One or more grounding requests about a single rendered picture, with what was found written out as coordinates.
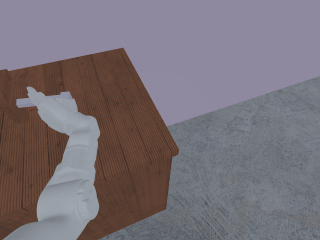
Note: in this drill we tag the tap lever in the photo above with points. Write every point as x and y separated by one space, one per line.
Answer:
26 102

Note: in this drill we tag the robot left forearm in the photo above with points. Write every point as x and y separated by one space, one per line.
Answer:
81 150

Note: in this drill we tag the left robot hand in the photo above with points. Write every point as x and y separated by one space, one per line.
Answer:
52 111

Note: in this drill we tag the robot left upper arm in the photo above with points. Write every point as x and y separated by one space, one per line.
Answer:
64 210

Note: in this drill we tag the counter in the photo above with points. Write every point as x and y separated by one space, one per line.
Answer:
134 153

